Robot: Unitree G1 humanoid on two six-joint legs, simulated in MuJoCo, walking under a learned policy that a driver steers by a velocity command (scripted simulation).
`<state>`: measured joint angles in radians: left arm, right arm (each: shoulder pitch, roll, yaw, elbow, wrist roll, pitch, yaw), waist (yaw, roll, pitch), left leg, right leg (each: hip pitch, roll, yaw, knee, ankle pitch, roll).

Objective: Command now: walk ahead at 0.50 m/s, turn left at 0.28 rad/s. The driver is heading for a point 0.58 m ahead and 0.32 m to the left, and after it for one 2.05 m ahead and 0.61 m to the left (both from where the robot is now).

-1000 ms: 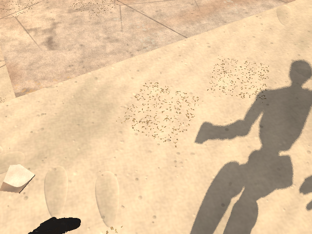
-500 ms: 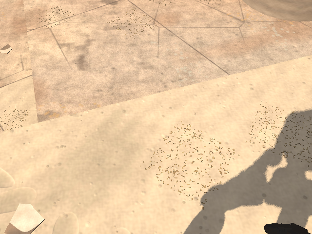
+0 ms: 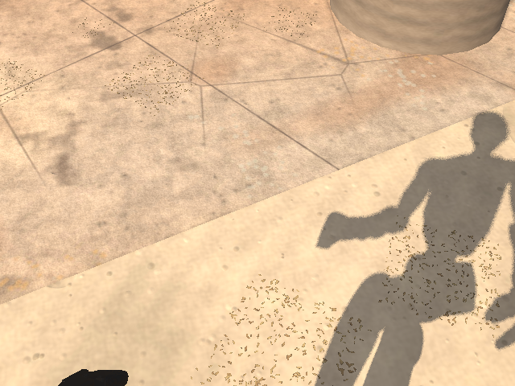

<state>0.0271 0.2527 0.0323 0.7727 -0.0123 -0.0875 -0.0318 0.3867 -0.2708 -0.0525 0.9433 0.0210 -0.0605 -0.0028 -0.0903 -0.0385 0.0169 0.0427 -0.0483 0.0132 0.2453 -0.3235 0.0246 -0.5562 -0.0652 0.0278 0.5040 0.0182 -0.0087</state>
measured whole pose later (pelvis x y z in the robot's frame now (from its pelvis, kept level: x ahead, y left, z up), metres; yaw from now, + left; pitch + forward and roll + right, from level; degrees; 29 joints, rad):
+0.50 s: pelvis +0.26 +0.00 +0.00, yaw +16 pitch +1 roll -3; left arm 0.29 0.28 0.08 0.92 -0.01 -0.07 0.01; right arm 0.09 -0.26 -0.06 0.76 0.02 -0.02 0.04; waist 0.07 0.03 0.04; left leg -0.63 0.10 0.02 0.68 -0.05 0.05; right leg 0.08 -0.01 -0.27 0.23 -0.32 0.03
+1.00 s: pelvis +0.51 +0.13 +0.00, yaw +33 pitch +2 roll +0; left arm -0.02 0.27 0.06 0.73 0.00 -0.10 -0.02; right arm 0.37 -0.27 -0.09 0.77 0.02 -0.03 -0.02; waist -0.09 -0.04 0.04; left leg -0.09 -0.11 -0.17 0.40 -0.32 0.08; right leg -0.59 -0.03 0.09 0.52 0.08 0.03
